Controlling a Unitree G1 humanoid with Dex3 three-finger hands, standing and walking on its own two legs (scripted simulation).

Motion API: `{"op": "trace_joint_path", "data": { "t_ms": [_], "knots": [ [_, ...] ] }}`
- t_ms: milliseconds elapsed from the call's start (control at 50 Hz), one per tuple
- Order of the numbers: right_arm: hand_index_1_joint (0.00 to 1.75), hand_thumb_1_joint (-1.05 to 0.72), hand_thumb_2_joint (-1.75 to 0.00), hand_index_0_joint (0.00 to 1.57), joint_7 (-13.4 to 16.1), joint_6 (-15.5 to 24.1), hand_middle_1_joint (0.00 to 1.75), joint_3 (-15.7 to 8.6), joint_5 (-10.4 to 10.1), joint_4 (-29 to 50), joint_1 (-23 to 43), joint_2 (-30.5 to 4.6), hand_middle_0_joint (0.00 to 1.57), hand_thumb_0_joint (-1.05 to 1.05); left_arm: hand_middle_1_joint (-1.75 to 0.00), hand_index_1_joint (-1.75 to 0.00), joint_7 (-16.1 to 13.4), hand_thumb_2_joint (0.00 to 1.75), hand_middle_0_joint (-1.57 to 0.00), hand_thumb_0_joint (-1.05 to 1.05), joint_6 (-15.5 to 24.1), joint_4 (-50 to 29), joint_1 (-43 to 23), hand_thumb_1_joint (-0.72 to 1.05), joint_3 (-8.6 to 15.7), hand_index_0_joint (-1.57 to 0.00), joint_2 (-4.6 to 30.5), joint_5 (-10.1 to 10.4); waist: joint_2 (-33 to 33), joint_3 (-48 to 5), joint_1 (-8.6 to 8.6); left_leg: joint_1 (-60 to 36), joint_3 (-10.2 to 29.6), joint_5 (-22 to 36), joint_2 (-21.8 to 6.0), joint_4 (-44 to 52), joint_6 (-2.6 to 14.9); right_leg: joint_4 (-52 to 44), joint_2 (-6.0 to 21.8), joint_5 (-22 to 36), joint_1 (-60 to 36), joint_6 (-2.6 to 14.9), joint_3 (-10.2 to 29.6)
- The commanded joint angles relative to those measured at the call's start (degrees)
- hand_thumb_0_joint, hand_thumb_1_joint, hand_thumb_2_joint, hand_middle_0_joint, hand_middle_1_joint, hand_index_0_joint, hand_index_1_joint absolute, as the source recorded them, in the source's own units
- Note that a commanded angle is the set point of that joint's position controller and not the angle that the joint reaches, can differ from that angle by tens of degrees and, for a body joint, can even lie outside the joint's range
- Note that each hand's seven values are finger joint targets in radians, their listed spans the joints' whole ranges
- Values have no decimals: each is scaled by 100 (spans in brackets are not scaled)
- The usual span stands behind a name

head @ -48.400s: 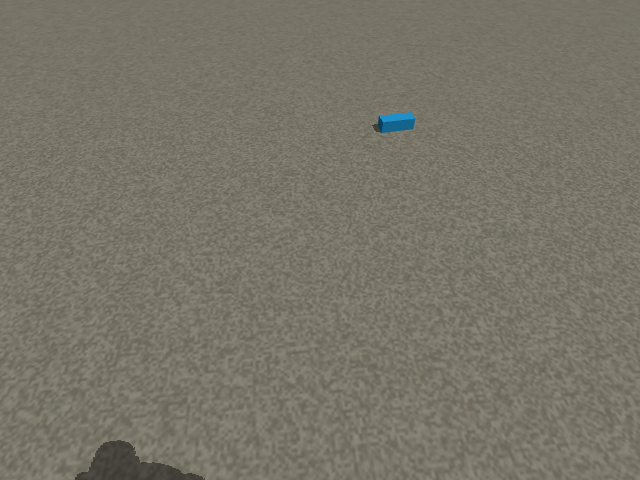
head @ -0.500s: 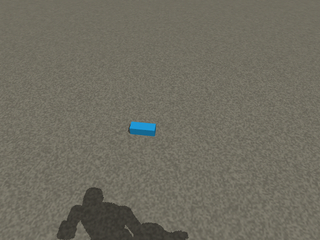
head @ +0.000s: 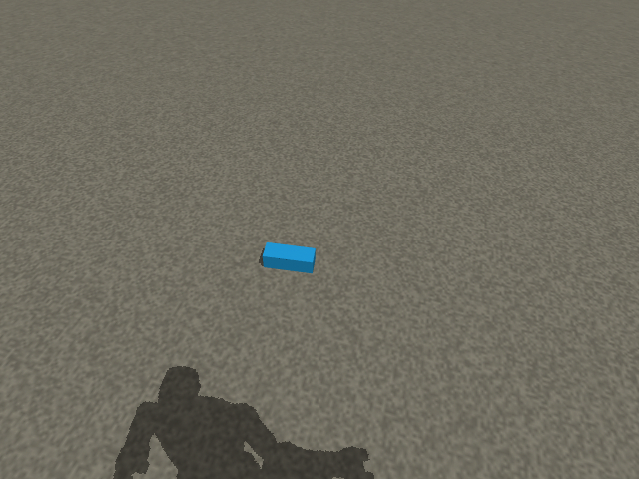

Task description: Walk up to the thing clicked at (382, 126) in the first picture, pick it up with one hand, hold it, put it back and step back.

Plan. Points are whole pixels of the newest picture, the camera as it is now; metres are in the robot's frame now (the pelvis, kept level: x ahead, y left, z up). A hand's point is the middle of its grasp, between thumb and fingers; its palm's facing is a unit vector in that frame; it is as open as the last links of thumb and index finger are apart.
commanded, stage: step back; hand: left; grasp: from above
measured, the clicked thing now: (289, 258) +1.04 +0.16 -0.73
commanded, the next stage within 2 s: stand in 0.30 s
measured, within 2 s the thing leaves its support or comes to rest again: neither
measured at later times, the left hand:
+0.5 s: hand out of the picture +0.15 +0.25 -0.13, palm faces -0.04 -0.94 -0.35, open 7.4 cm
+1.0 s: hand out of the picture +0.08 +0.25 -0.14, palm faces -0.04 -0.94 -0.35, open 7.4 cm
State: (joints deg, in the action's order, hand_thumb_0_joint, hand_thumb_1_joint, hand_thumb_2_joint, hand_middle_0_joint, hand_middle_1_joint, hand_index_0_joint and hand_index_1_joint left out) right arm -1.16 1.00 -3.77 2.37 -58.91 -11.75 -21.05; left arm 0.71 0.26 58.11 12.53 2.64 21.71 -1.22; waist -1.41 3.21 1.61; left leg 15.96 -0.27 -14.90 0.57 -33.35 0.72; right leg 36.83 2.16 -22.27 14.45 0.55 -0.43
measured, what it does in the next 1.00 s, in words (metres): stands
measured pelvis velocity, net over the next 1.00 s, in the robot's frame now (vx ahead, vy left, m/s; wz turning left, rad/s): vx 0.00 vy -0.01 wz -0.02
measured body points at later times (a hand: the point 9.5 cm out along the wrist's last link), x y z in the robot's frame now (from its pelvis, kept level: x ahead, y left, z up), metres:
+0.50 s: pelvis +0.03 +0.00 +0.02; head +0.04 +0.00 +0.46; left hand +0.15 +0.30 -0.11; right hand +0.14 -0.29 -0.11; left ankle +0.03 +0.11 -0.73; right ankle +0.01 -0.13 -0.73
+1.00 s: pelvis +0.00 -0.01 +0.02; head +0.01 -0.01 +0.47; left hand +0.08 +0.29 -0.11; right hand +0.07 -0.31 -0.12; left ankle +0.03 +0.11 -0.73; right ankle +0.01 -0.13 -0.73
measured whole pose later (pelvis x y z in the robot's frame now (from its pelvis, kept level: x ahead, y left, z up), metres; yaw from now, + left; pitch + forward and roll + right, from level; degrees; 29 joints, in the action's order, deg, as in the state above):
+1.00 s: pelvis +0.00 -0.01 +0.02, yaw -1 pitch -3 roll +0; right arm -1.1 0.6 -0.7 0.6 -66.6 -6.0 -19.5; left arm 0.4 0.7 66.0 6.8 0.0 20.2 -0.8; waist 0.2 3.0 -0.2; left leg 6.6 -1.0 -7.8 -0.8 -17.6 -0.4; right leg 17.8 0.2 -9.7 5.0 -0.1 -0.4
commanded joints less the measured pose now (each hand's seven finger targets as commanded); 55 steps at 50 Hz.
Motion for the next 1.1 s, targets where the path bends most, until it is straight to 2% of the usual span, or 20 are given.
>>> {"op": "trace_joint_path", "data": {
  "t_ms": [0,20,60,80,100,120,200,260,280,320,380,460,560,640,680,800,860,940,1040,1080],
  "knots": [
    [30,-90,-90,20,131,178,30,-207,-15,487,532,-1395,20,0,-30,-30,-87,90,-20,0,195,-377,-350,90,200,-20,980,75,886,-148,-56,-361,1800,-85,-1548,1437,876,9,-63,-421,451,136,149],
    [30,-90,-90,20,133,166,30,-207,-20,454,562,-1387,20,0,-30,-30,-99,90,-20,0,230,-304,-247,90,187,-20,934,87,1098,-184,-29,-400,1457,615,-1381,1220,711,-670,-37,-74,149,136,100],
    [30,-90,-90,20,137,133,30,-137,-130,426,746,-1172,20,0,-30,-30,-153,90,-20,0,310,-143,-105,90,224,-20,1044,55,923,-563,73,-315,805,2217,-1033,590,319,-1322,112,1692,-827,127,269],
    [30,-90,-90,20,149,124,30,-116,-179,440,689,-1073,20,0,-30,-30,-180,90,-20,0,333,-119,-95,90,243,-20,1194,58,630,-756,14,-223,630,2165,-806,382,174,-1165,295,2384,-1048,215,575],
    [30,-90,-90,20,159,118,30,-117,-202,414,577,-1049,20,0,-30,-30,-166,90,-20,0,343,-151,-252,90,266,-20,1379,57,384,-749,-105,-259,436,1544,-604,405,111,-1012,490,2493,-971,326,769],
    [30,-90,-90,20,179,123,30,-129,-172,346,533,-1056,20,0,-30,-30,-166,90,-20,0,336,-186,-378,90,269,-20,1391,54,237,-780,-140,-380,373,1492,-611,375,108,-889,605,2659,-949,402,791],
    [30,-90,-90,20,176,136,30,-131,-142,217,776,-1120,20,0,-30,-30,-185,90,-20,0,278,-172,-645,90,158,-20,1150,77,256,-618,-102,-553,544,1958,-821,655,282,-750,347,2566,-654,246,427],
    [30,-90,-90,20,174,121,30,-119,-162,184,945,-1108,20,0,-30,-30,-197,90,-20,0,266,-100,-693,90,154,-20,1160,61,166,-650,-81,-625,502,1932,-851,695,298,-861,341,2582,-772,212,447],
    [30,-90,-90,20,174,124,30,-37,-218,116,886,-1107,20,0,-30,-30,-161,90,-20,0,232,-3,-767,90,32,-20,986,127,3,-603,-130,-803,639,2391,-825,862,223,-1144,461,2986,-755,140,549],
    [30,-90,-90,20,184,131,30,-35,-216,40,940,-1130,20,0,-30,-30,-166,90,-20,0,217,-4,-819,90,23,-20,1003,129,97,-782,-131,-1181,543,2878,-821,882,150,-1199,476,3387,-848,103,510],
    [30,-90,-90,20,183,121,30,-11,-218,-17,1025,-1097,20,0,-30,-30,-195,90,-20,0,204,43,-922,90,11,-20,1017,117,122,-894,-136,-1344,471,3122,-832,997,127,-1352,504,3591,-1125,52,450],
    [30,-90,-90,20,166,111,30,51,-221,-60,1205,-993,20,0,-30,-30,-169,90,-20,0,166,119,-1071,90,-3,-20,1016,116,214,-663,-132,-1333,460,2333,-804,1422,43,-1715,486,2667,-1019,19,468],
    [30,-90,-90,20,154,118,30,65,-209,-141,1246,-1031,20,0,-30,-30,-147,90,-20,0,189,211,-1163,90,-4,-20,1042,73,215,-688,-158,-1286,442,2139,-823,1614,13,-1909,529,2580,-1193,-2,474],
    [30,-90,-90,20,136,99,30,81,-199,-214,1231,-1000,20,0,-30,-30,-134,90,-20,0,186,288,-1176,90,5,-20,1079,78,103,-440,-173,-1151,465,1216,-761,1834,-25,-2144,525,1802,-958,5,536],
    [30,-90,-90,20,127,123,30,84,-202,-215,1257,-1047,20,0,-30,-30,-117,90,-20,0,199,298,-1150,90,-16,-20,1029,70,202,-542,-166,-1252,475,1465,-803,1794,-2,-2151,531,2037,-1006,10,525],
    [30,-90,-90,20,110,89,30,93,-189,-307,1106,-1046,20,0,-30,-30,-116,90,-20,0,200,343,-1125,90,-13,-20,1080,66,114,-321,-218,-1104,511,672,-771,1875,-13,-2367,517,1300,-720,5,601],
    [30,-90,-90,20,112,103,30,100,-175,-322,1050,-1077,20,0,-30,-30,-105,90,-20,0,207,337,-1072,90,-15,-20,1068,67,202,-456,-199,-1097,515,864,-793,1874,-1,-2291,530,1567,-847,20,596],
    [30,-90,-90,20,110,94,30,123,-179,-365,947,-1046,20,0,-30,-30,-93,90,-20,0,193,401,-927,90,-27,-20,1057,71,78,-229,-186,-1033,550,464,-764,1919,-13,-2368,489,1024,-527,15,607],
    [30,-90,-90,20,111,97,30,124,-161,-361,884,-1102,20,0,-30,-30,-86,90,-20,0,184,354,-914,90,-29,-20,1081,67,221,-323,-181,-911,574,516,-799,1911,13,-2282,507,1207,-690,42,617],
    [30,-90,-90,20,104,100,30,126,-167,-358,914,-1099,20,0,-30,-30,-80,90,-20,0,186,391,-814,90,-50,-20,1054,70,134,-282,-156,-993,581,478,-790,1888,6,-2322,504,1011,-529,47,635]
  ]
}}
